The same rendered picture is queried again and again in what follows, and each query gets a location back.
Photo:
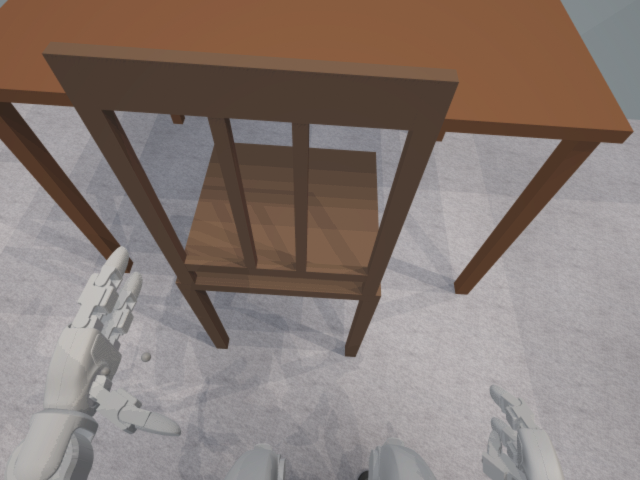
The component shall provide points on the robot left hand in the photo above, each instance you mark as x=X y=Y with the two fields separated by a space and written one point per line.
x=90 y=343

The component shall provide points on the right robot shin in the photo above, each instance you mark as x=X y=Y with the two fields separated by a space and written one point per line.
x=394 y=441

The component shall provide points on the robot shin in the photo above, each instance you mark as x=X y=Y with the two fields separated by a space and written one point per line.
x=263 y=446
x=394 y=441

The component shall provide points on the table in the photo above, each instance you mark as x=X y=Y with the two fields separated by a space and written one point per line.
x=522 y=66

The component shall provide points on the chair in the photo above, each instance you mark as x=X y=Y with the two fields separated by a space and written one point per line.
x=275 y=220

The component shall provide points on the left robot shin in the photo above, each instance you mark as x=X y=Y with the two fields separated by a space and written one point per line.
x=263 y=446

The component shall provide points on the robot left forearm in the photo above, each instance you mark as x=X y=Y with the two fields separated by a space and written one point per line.
x=57 y=447

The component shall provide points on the robot right hand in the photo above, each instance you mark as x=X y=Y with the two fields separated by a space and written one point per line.
x=531 y=454

